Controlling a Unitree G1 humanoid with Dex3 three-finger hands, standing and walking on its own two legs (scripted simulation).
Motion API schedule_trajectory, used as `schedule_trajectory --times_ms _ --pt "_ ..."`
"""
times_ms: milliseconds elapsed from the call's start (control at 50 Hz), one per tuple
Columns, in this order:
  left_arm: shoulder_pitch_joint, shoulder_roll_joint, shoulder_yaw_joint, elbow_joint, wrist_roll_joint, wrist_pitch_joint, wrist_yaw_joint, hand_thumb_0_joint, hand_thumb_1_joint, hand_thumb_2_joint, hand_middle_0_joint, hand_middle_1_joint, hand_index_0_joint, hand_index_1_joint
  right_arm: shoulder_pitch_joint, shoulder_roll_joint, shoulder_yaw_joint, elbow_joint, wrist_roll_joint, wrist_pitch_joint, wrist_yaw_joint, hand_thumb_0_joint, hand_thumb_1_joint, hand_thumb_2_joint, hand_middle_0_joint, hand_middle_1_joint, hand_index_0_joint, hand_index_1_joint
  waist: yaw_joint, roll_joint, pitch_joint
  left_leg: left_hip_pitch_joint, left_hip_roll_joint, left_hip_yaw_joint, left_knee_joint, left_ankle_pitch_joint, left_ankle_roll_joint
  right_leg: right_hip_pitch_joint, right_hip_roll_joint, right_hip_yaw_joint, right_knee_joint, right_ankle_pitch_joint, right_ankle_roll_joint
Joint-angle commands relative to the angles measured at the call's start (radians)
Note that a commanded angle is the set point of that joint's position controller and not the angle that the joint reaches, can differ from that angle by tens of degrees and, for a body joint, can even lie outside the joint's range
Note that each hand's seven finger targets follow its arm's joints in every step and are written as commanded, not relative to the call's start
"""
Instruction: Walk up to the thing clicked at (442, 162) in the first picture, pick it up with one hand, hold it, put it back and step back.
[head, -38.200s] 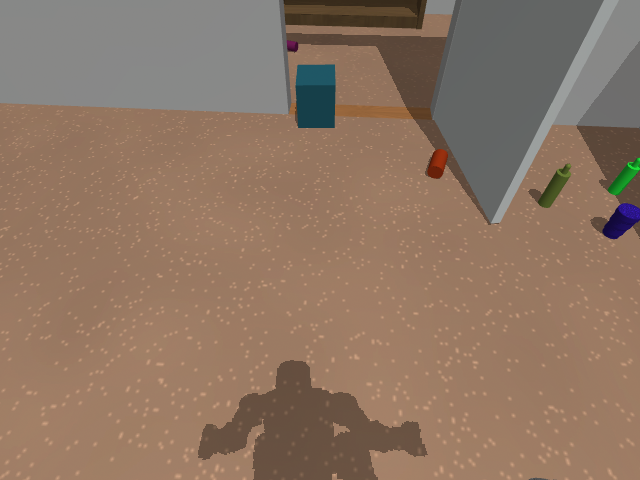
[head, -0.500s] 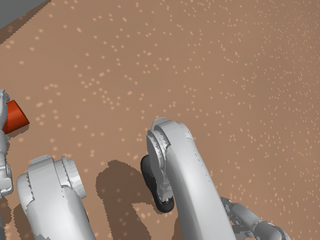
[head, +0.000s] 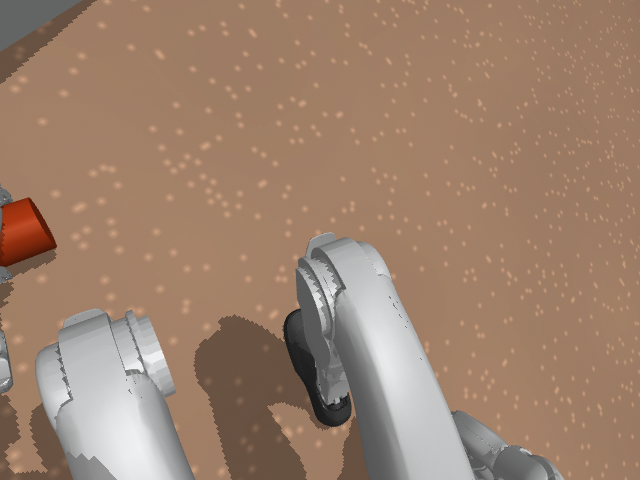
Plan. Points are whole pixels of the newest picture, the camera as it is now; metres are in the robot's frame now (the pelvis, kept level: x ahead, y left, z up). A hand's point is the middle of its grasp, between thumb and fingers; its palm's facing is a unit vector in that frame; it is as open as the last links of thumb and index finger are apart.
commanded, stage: close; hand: left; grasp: from above
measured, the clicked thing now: out of the picture +0.43 +0.29 -0.26
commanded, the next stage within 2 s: settle in 0.26 s
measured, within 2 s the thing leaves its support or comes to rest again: leaves its support in 0.70 s
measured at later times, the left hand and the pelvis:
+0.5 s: hand out of the picture +0.42 +0.28 -0.23, palm faces -0.42 -0.15 -0.89, open 10.2 cm; pelvis +0.00 +0.00 +0.00, yaw -1 degrees
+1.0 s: hand out of the picture +0.41 +0.30 -0.15, palm faces -0.42 -0.09 -0.91, open 10.1 cm; pelvis +0.00 +0.00 +0.03, yaw +3 degrees
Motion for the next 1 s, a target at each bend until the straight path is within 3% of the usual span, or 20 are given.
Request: schedule_trajectory --times_ms 0,120,300,420,540,580,600,620,640,660,700,740,760,780,800,820,880,920,960,980 --pt "-0.288 0.215 0.023 -0.107 -0.001 -0.015 0.060 0.000 0.526 0.627 -0.897 -0.557 -0.897 -0.557 0.189 -0.351 -0.099 0.020 0.003 -0.002 -0.016 0.000 -0.895 -0.899 0.200 0.299 0.199 0.299 -0.051 0.437 -0.609 0.472 0.025 0.126 -0.315 0.194 0.026 0.309 0.031 -0.182 -0.177 0.195 -0.093" --pt "-0.294 0.215 0.002 -0.076 0.011 0.000 0.065 0.000 0.623 0.655 -0.986 -0.535 -0.975 -0.547 0.156 -0.340 -0.088 0.014 -0.001 -0.005 -0.024 0.000 -0.894 -0.899 0.200 0.299 0.199 0.299 -0.064 0.415 -0.561 0.426 0.025 0.126 -0.303 0.135 0.027 0.296 0.027 -0.176 -0.178 0.148 -0.093" --pt "-0.272 0.212 -0.007 -0.026 0.011 0.007 0.065 0.000 0.685 0.694 -1.062 -0.484 -1.030 -0.518 0.162 -0.353 -0.075 0.007 -0.006 -0.011 -0.016 0.000 -0.893 -0.898 0.200 0.299 0.199 0.299 -0.072 0.409 -0.552 0.442 0.027 0.115 -0.299 0.195 0.025 0.308 0.030 -0.185 -0.168 0.209 -0.089" --pt "-0.265 0.216 -0.016 -0.049 0.000 0.016 0.057 0.000 0.687 0.764 -1.117 -0.528 -1.084 -0.566 0.154 -0.358 -0.080 0.009 -0.001 -0.016 -0.018 0.000 -0.901 -0.900 0.200 0.300 0.200 0.300 -0.054 0.421 -0.557 0.446 0.028 0.116 -0.311 0.172 0.022 0.304 0.029 -0.179 -0.174 0.190 -0.093" --pt "-0.289 0.242 0.029 -0.130 -0.014 0.026 0.045 0.000 0.697 0.750 -1.123 -0.529 -1.093 -0.563 0.181 -0.371 -0.113 0.005 0.006 -0.016 -0.012 0.000 -0.903 -0.901 0.200 0.300 0.199 0.300 -0.040 0.490 -0.619 0.497 0.024 0.131 -0.316 0.201 0.017 0.313 0.024 -0.169 -0.169 0.216 -0.097" --pt "-0.292 0.274 0.063 -0.198 -0.014 0.027 0.041 0.000 0.701 0.755 -1.123 -0.536 -1.094 -0.569 0.181 -0.362 -0.120 0.010 0.013 -0.014 -0.010 0.000 -0.903 -0.901 0.200 0.299 0.199 0.299 -0.016 0.520 -0.671 0.520 0.025 0.128 -0.321 0.217 0.014 0.320 0.023 -0.166 -0.163 0.225 -0.101" --pt "-0.311 0.241 0.043 -0.260 -0.022 0.027 0.036 0.000 0.692 0.764 -1.129 -0.528 -1.093 -0.568 0.160 -0.362 -0.134 -0.003 0.023 -0.017 -0.011 0.000 -0.904 -0.902 0.200 0.299 0.199 0.299 -0.002 0.558 -0.711 0.561 0.024 0.129 -0.333 0.221 0.007 0.294 0.022 -0.165 -0.156 0.223 -0.106" --pt "-0.283 0.271 0.083 -0.285 -0.028 0.027 0.038 0.000 0.702 0.745 -1.123 -0.535 -1.096 -0.565 0.181 -0.364 -0.146 0.010 0.026 -0.013 -0.009 0.000 -0.903 -0.902 0.200 0.300 0.199 0.299 0.007 0.600 -0.746 0.598 0.025 0.123 -0.346 0.249 0.004 0.295 0.017 -0.170 -0.146 0.241 -0.104" --pt "-0.263 0.243 0.071 -0.278 -0.027 0.030 0.029 0.000 0.713 0.732 -1.124 -0.534 -1.101 -0.560 0.180 -0.353 -0.149 0.010 0.028 -0.011 -0.003 0.000 -0.903 -0.902 0.200 0.299 0.199 0.299 -0.001 0.592 -0.729 0.588 0.025 0.129 -0.338 0.244 0.002 0.284 0.018 -0.168 -0.137 0.240 -0.105" --pt "-0.238 0.200 0.047 -0.323 -0.033 0.032 0.020 0.000 0.698 0.735 -1.130 -0.511 -1.098 -0.546 0.164 -0.343 -0.157 -0.006 0.034 -0.010 -0.001 0.000 -0.903 -0.902 0.200 0.299 0.199 0.299 0.020 0.591 -0.755 0.598 0.023 0.138 -0.349 0.252 0.001 0.281 0.022 -0.164 -0.149 0.242 -0.108" --pt "-0.216 0.237 0.086 -0.420 -0.041 0.039 0.014 0.000 0.702 0.688 -1.100 -0.515 -1.084 -0.533 0.187 -0.340 -0.186 0.016 0.054 0.007 -0.004 0.000 -0.900 -0.901 0.200 0.299 0.199 0.299 0.046 0.612 -0.813 0.611 0.023 0.150 -0.353 0.295 0.003 0.302 0.020 -0.151 -0.154 0.280 -0.110" --pt "-0.200 0.060 -0.028 -0.483 -0.088 0.053 -0.014 0.000 0.688 0.660 -1.084 -0.514 -1.075 -0.526 0.170 -0.300 -0.194 0.017 0.084 0.022 -0.001 0.000 -0.900 -0.901 0.200 0.300 0.199 0.299 0.049 0.628 -0.836 0.627 0.020 0.157 -0.385 0.292 0.001 0.278 0.017 -0.142 -0.164 0.279 -0.118" --pt "-0.206 0.082 -0.023 -0.493 -0.092 0.059 -0.021 0.000 0.700 0.639 -1.083 -0.510 -1.078 -0.518 0.164 -0.303 -0.201 0.022 0.088 0.025 -0.002 0.000 -0.899 -0.900 0.200 0.299 0.199 0.299 0.055 0.616 -0.810 0.609 0.024 0.155 -0.399 0.267 0.006 0.253 0.018 -0.143 -0.174 0.260 -0.119" --pt "-0.189 0.047 -0.053 -0.459 -0.086 0.072 -0.036 0.000 0.678 0.610 -1.084 -0.474 -1.074 -0.487 0.169 -0.297 -0.201 0.024 0.097 0.030 -0.002 0.000 -0.901 -0.901 0.200 0.299 0.199 0.299 0.051 0.584 -0.758 0.576 0.021 0.167 -0.398 0.227 0.012 0.233 0.020 -0.133 -0.196 0.230 -0.123" --pt "-0.209 0.094 -0.016 -0.554 -0.093 0.078 -0.040 0.000 0.676 0.597 -1.070 -0.468 -1.065 -0.476 0.194 -0.307 -0.219 0.023 0.108 0.043 -0.010 0.000 -0.897 -0.900 0.200 0.299 0.199 0.299 0.082 0.588 -0.839 0.599 0.020 0.162 -0.425 0.258 0.014 0.264 0.016 -0.128 -0.209 0.247 -0.121" --pt "-0.201 0.090 -0.020 -0.579 -0.090 0.092 -0.053 0.000 0.685 0.627 -1.087 -0.476 -1.074 -0.492 0.202 -0.304 -0.235 0.019 0.127 0.058 -0.017 0.000 -0.899 -0.900 0.200 0.299 0.199 0.299 0.101 0.605 -0.900 0.628 0.019 0.171 -0.425 0.286 0.013 0.273 0.014 -0.115 -0.207 0.270 -0.129" --pt "-0.209 -0.025 -0.084 -0.458 -0.098 0.121 -0.099 0.000 0.745 0.643 -1.144 -0.448 -1.124 -0.472 0.220 -0.281 -0.234 0.037 0.131 0.082 -0.023 0.000 -0.897 -0.900 0.200 0.299 0.199 0.299 0.067 0.482 -0.802 0.573 0.016 0.169 -0.425 0.281 0.020 0.242 0.010 -0.113 -0.220 0.264 -0.126" --pt "-0.248 0.004 -0.082 -0.494 -0.090 0.119 -0.134 0.000 0.726 0.631 -1.142 -0.436 -1.116 -0.465 0.233 -0.277 -0.236 0.022 0.136 0.093 -0.041 0.000 -0.899 -0.901 0.200 0.299 0.199 0.299 0.064 0.426 -0.782 0.541 0.009 0.177 -0.426 0.264 0.032 0.272 0.010 -0.100 -0.252 0.244 -0.124" --pt "-0.252 0.073 -0.021 -0.531 -0.100 0.114 -0.165 0.000 0.755 0.650 -1.162 -0.447 -1.140 -0.473 0.236 -0.285 -0.250 -0.007 0.136 0.102 -0.059 0.000 -0.898 -0.900 0.200 0.300 0.199 0.300 0.087 0.374 -0.816 0.546 0.005 0.184 -0.427 0.290 0.039 0.335 0.005 -0.086 -0.275 0.263 -0.120" --pt "-0.266 0.025 -0.040 -0.520 -0.118 0.109 -0.184 0.000 0.778 0.663 -1.183 -0.446 -1.158 -0.476 0.229 -0.273 -0.248 -0.010 0.138 0.106 -0.063 0.000 -0.898 -0.900 0.200 0.300 0.199 0.300 0.090 0.355 -0.806 0.517 0.000 0.186 -0.443 0.255 0.041 0.335 -0.002 -0.081 -0.282 0.230 -0.120"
